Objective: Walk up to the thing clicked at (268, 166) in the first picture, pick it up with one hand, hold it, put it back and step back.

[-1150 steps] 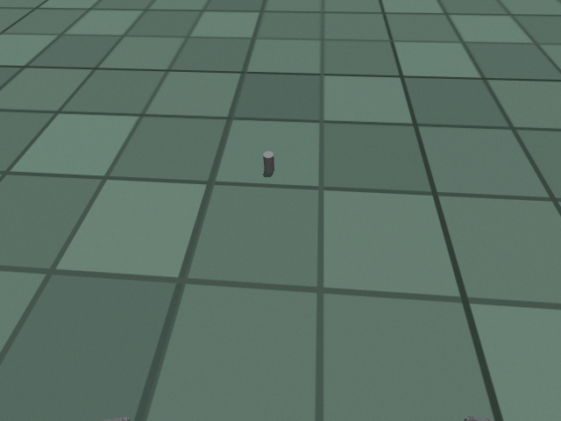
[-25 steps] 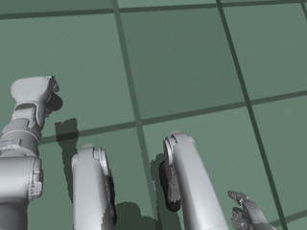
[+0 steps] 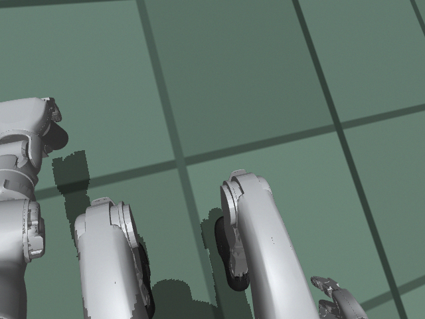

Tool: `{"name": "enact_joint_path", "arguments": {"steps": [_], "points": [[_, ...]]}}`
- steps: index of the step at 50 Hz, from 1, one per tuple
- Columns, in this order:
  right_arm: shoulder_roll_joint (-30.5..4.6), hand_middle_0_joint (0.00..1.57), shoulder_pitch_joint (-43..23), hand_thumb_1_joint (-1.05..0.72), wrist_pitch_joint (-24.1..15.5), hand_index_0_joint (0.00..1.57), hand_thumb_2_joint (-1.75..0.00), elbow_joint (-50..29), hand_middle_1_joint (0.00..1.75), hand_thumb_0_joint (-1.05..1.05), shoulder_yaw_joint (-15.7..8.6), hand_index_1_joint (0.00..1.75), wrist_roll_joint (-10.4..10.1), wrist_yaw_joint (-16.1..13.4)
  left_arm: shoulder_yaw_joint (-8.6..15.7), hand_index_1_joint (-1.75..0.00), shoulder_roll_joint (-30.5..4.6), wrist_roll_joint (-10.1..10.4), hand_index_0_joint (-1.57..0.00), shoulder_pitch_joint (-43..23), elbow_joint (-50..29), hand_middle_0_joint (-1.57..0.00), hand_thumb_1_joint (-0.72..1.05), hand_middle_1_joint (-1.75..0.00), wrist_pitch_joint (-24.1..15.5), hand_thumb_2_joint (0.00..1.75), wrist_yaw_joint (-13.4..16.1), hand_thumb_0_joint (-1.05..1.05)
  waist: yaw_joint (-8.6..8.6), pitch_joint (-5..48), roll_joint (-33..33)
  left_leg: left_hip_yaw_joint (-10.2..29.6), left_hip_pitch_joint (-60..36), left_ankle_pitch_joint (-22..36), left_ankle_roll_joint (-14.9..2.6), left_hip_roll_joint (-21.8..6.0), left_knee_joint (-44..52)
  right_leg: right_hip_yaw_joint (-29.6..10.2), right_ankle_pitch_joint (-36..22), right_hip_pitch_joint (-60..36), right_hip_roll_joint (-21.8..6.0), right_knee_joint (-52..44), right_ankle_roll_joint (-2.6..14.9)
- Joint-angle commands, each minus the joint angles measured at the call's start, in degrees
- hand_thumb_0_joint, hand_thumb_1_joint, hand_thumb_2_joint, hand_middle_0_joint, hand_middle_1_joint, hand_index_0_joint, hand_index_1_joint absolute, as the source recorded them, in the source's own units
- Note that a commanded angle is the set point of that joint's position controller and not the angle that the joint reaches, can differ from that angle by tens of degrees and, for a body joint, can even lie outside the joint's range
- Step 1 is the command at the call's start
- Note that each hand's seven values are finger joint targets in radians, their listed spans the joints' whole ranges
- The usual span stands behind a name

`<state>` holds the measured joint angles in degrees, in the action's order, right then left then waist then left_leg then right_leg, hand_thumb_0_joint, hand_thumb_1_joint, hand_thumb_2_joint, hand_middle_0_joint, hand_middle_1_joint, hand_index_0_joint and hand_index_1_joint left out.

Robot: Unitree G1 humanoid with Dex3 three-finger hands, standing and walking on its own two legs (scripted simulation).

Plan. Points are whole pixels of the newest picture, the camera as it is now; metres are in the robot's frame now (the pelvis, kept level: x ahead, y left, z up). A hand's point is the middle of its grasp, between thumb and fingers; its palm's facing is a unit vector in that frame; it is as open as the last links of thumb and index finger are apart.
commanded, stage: lower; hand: left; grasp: from above
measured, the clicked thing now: (45, 132) +0.48 +0.26 -0.19
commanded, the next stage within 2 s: rest in 0.42 s
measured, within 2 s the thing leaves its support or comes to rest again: rests again in 1.34 s
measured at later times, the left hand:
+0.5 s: hand (49, 141) +0.47 +0.27 -0.22, palm faces -0.46 -0.06 -0.89, open 8.4 cm
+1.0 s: hand (56, 142) +0.48 +0.27 -0.26, palm faces -0.45 -0.08 -0.89, open 8.4 cm
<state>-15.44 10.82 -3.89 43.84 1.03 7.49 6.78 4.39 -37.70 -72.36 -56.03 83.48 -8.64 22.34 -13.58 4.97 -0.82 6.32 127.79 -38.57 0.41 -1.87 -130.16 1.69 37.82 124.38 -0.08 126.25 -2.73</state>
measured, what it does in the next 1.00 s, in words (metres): lowers itself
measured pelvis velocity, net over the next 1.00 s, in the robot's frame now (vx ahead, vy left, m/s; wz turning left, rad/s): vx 0.01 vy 0.00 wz -0.07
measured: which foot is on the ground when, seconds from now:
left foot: down 0.00-1.00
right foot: down 0.00-1.00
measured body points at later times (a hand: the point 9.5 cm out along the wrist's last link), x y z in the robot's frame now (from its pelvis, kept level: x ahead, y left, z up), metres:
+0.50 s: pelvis +0.00 +0.00 -0.04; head +0.25 +0.06 +0.33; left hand +0.49 +0.27 -0.17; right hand +0.03 -0.28 -0.14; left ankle +0.08 +0.13 -0.34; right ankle +0.10 -0.13 -0.34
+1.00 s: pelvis +0.01 +0.00 -0.06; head +0.27 +0.07 +0.30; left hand +0.50 +0.27 -0.21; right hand +0.03 -0.27 -0.15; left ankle +0.08 +0.13 -0.34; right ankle +0.10 -0.13 -0.34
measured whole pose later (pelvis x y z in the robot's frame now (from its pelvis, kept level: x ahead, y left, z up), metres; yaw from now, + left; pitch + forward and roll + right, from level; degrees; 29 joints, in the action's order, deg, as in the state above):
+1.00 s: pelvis +0.01 +0.00 -0.06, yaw -4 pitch +32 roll -10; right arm -16.8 8.9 -6.9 42.9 6.4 11.4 10.5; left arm 8.3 -45.6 -74.1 -57.0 89.1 -11.0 27.7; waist -17.2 -2.1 2.1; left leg 10.7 135.6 -40.5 1.0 -1.2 -142.9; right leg 4.3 38.7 130.7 1.1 136.4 -3.5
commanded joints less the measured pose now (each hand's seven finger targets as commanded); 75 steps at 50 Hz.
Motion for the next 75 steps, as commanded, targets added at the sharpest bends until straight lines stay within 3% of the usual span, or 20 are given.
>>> {"name": "enact_joint_path", "arguments": {"steps": [1, 8, 18, 20, 33, 39, 41, 46, 49, 50, 53, 58, 60, 62, 64, 65, 66, 70, 73, 75], "points": [[-13.5, 0.2, 12.12, -0.91, -0.51, 0.2, -0.91, -0.17, 0.3, 0.0, -4.14, 0.3, -0.07, -0.56, 1.43, -0.75, -15.25, 0.84, -0.99, -21.0, -7.97, -0.96, 0.62, -0.79, -0.39, 0.76, 2.91, 0.0, -0.42, 39.08, -13.23, -5.3, -28.36, 7.31, -1.96, 1.64, 12.71, 4.93, -9.93, -18.66, 1.61, -12.85, 4.58], [-13.7, 0.2, 11.96, -0.92, -0.59, 0.2, -0.91, -0.34, 0.3, 0.0, -3.5, 0.3, 0.01, -0.23, 0.09, -0.76, -14.15, 0.75, -1.01, -21.33, -6.09, -1.0, 0.6, -0.77, -0.32, 0.79, 2.68, 0.0, -1.51, 36.13, -14.65, -4.73, -27.91, 7.16, -1.67, 1.62, 11.49, 5.77, -9.85, -15.83, 1.69, -10.85, 4.87], [-14.08, 0.2, 12.04, -0.92, -1.06, 0.2, -0.91, 0.06, 0.3, 0.0, -1.89, 0.3, 1.06, 0.41, 1.22, -0.76, -16.82, -0.42, -1.03, -21.35, -5.51, -1.0, 0.64, -0.79, -2.13, 0.77, 4.15, 0.0, -2.26, 37.66, -14.64, -4.88, -25.43, 10.41, -1.86, 1.57, 6.95, 6.53, -13.41, -17.71, 2.27, -7.72, 4.28], [-14.66, 0.2, 11.68, -0.91, -1.04, 0.2, -0.9, -0.44, 0.3, 0.0, -2.0, 0.3, 1.18, 0.54, 3.06, -0.75, -19.4, -0.29, -1.03, -22.23, -7.3, -1.0, 0.65, -0.78, -2.28, 0.75, 4.99, 0.0, -1.77, 38.05, -16.71, -4.69, -25.85, 9.79, -1.66, 1.6, 7.23, 6.94, -12.4, -16.45, 2.15, -6.76, 4.54], [-15.19, 0.2, 10.93, -0.91, -1.75, 0.2, -0.9, 0.03, 0.3, 0.0, -1.16, 0.3, 2.12, 1.37, 2.08, -0.74, -17.41, -0.18, -0.96, -20.35, -3.69, -0.93, 0.58, -0.78, -1.28, 0.77, 6.76, 0.0, -3.66, 35.05, -17.36, -3.75, -24.71, 9.93, -1.5, 1.37, 4.43, 8.17, -12.78, -12.93, 2.47, -4.17, 4.55], [-15.63, 0.2, 11.59, -0.9, -2.12, 0.2, -0.9, 0.21, 0.3, 0.0, -0.24, 0.3, 2.79, 2.02, 4.11, -0.75, -20.79, -0.88, -0.98, -19.58, -3.44, -0.94, 0.6, -0.79, -2.17, 0.79, 7.61, 0.0, -3.53, 35.01, -17.56, -3.56, -23.57, 11.36, -1.51, 1.36, 2.55, 8.54, -14.22, -14.38, 2.74, -3.09, 4.31], [-15.89, 0.2, 11.12, -0.9, -2.53, 0.2, -0.9, -0.22, 0.3, 0.0, -0.18, 0.3, 3.27, 2.47, 3.87, -0.75, -20.54, -0.72, -0.98, -22.01, -4.18, -0.93, 0.63, -0.8, -2.66, 0.76, 7.78, 0.0, -5.07, 34.19, -18.58, -3.42, -23.47, 10.94, -1.37, 1.24, 2.33, 9.02, -14.05, -13.83, 2.96, -2.7, 4.28], [-16.45, 0.2, 11.3, -0.9, -3.11, 0.2, -0.9, -0.31, 0.3, 0.0, 0.57, 0.3, 3.73, 3.36, 4.93, -0.76, -21.71, -0.83, -0.99, -16.82, -1.5, -0.95, 0.63, -0.8, -2.57, 0.78, 8.3, 0.0, -3.66, 34.02, -19.18, -3.29, -22.89, 11.47, -1.4, 1.24, 1.82, 9.09, -14.24, -15.5, 3.08, -2.38, 4.14], [-16.53, 0.2, 10.55, -0.9, -3.33, 0.2, -0.9, -0.61, 0.3, 0.0, 0.76, 0.3, 3.87, 3.7, 4.65, -0.75, -21.82, -0.88, -0.98, -17.39, -1.64, -0.94, 0.63, -0.8, -2.62, 0.76, 8.53, 0.0, -4.17, 33.62, -18.88, -2.93, -22.29, 10.32, -1.45, 1.1, 1.28, 9.47, -13.37, -14.38, 3.33, -2.27, 4.24], [-16.95, 0.2, 10.92, -0.9, -3.57, 0.2, -0.9, -0.45, 0.3, 0.0, 0.73, 0.3, 4.19, 3.92, 4.2, -0.75, -21.63, -0.98, -0.99, -20.36, -1.77, -0.94, 0.63, -0.79, -2.95, 0.76, 8.62, 0.0, -5.63, 32.57, -18.95, -2.9, -21.99, 9.59, -1.38, 1.21, 1.01, 9.7, -12.92, -13.27, 3.26, -1.96, 4.29], [-17.27, 0.2, 10.74, -0.9, -3.52, 0.2, -0.9, -0.43, 0.3, 0.0, 0.87, 0.3, 4.13, 3.96, 6.22, -0.74, -24.42, -1.22, -0.98, -18.27, -3.48, -0.94, 0.62, -0.78, -3.02, 0.77, 9.6, 0.0, -4.16, 34.85, -20.08, -2.66, -23.13, 11.49, -1.32, 1.04, 0.98, 9.81, -14.6, -15.15, 3.4, -1.66, 4.12], [-18.17, 0.2, 11.16, -0.9, -3.82, 0.2, -0.9, -0.31, 0.3, 0.0, 0.98, 0.3, 4.75, 4.3, 8.27, -0.75, -25.81, -1.81, -0.99, -18.43, -1.02, -0.94, 0.64, -0.79, -3.17, 0.77, 10.78, 0.0, -5.65, 32.85, -20.12, -2.12, -22.94, 12.65, -1.22, 0.92, 0.11, 10.49, -15.74, -13.8, 3.39, -0.87, 4.09], [-18.09, 0.2, 10.57, -0.9, -4.32, 0.2, -0.9, -0.63, 0.3, 0.0, 1.18, 0.3, 5.26, 4.75, 6.42, -0.75, -24.19, -2.39, -1.0, -20.81, 0.55, -0.95, 0.66, -0.8, -3.3, 0.76, 10.53, 0.0, -7.07, 29.64, -20.34, -2.45, -21.21, 9.82, -1.2, 1.0, -0.88, 10.45, -13.34, -11.74, 3.35, -0.8, 4.34], [-18.5, 0.2, 10.92, -0.91, -4.45, 0.2, -0.9, -0.29, 0.3, 0.0, 1.43, 0.3, 5.49, 4.79, 7.89, -0.76, -26.2, -1.95, -1.01, -18.46, 0.99, -0.97, 0.66, -0.79, -3.33, 0.79, 10.89, 0.0, -6.23, 30.51, -19.7, -2.41, -20.82, 9.65, -1.45, 1.09, -0.51, 10.34, -13.31, -13.77, 3.47, -1.74, 3.96], [-17.8, 0.2, 9.08, -0.9, -4.89, 0.2, -0.9, -1.14, 0.3, 0.0, 2.07, 0.3, 5.36, 4.91, 5.06, -0.76, -23.74, -1.56, -1.0, -19.18, 0.74, -0.96, 0.66, -0.81, -3.69, 0.77, 10.64, 0.0, -6.14, 30.3, -20.34, -2.1, -20.17, 8.35, -1.39, 0.96, 0.01, 10.44, -12.11, -13.31, 3.74, -1.52, 4.27], [-18.44, 0.2, 9.54, -0.9, -4.92, 0.2, -0.9, -0.85, 0.3, 0.0, 1.95, 0.3, 5.57, 4.9, 6.21, -0.77, -25.51, -1.77, -1.01, -18.43, 1.0, -0.96, 0.67, -0.82, -3.63, 0.78, 10.78, 0.0, -6.24, 30.82, -19.63, -2.02, -20.82, 8.95, -1.47, 0.96, -0.14, 10.71, -12.79, -13.81, 3.72, -1.61, 4.06], [-18.49, 0.2, 9.45, -0.9, -5.26, 0.2, -0.9, -1.32, 0.3, 0.0, 2.18, 0.3, 5.44, 5.11, 4.76, -0.75, -24.37, -1.98, -1.01, -19.28, 1.91, -0.96, 0.68, -0.81, -3.46, 0.77, 10.41, 0.0, -6.83, 29.64, -19.38, -2.04, -20.65, 8.73, -1.42, 1.02, -0.76, 10.78, -12.63, -12.78, 3.65, -1.05, 4.06], [-19.52, 0.2, 10.62, -0.91, -5.6, 0.2, -0.9, -0.45, 0.3, 0.0, 2.25, 0.3, 6.0, 5.34, 7.68, -0.75, -27.33, -2.19, -1.01, -18.72, 2.01, -0.97, 0.67, -0.79, -3.57, 0.77, 11.07, 0.0, -7.03, 29.17, -19.92, -1.61, -21.76, 10.89, -1.15, 0.87, -0.92, 11.55, -14.03, -13.09, 3.66, -0.74, 4.03], [-19.06, 0.2, 9.37, -0.91, -5.83, 0.2, -0.9, -1.02, 0.3, 0.0, 2.53, 0.3, 5.88, 5.73, 5.91, -0.75, -25.29, -1.92, -1.01, -18.95, 2.29, -0.96, 0.67, -0.8, -3.77, 0.78, 11.14, 0.0, -7.23, 29.3, -20.31, -1.53, -21.87, 10.71, -1.03, 0.78, -1.0, 11.3, -14.21, -13.29, 3.82, -0.59, 4.23], [-19.4, 0.2, 9.6, -0.9, -6.06, 0.2, -0.9, -0.65, 0.3, 0.0, 2.56, 0.3, 6.12, 5.91, 6.96, -0.75, -27.1, -2.07, -1.01, -18.46, 2.35, -0.96, 0.68, -0.81, -3.82, 0.76, 11.45, 0.0, -7.03, 29.29, -21.5, -1.35, -22.84, 11.09, -0.94, 0.7, -0.76, 11.64, -14.44, -13.07, 3.83, -0.25, 4.03]]}}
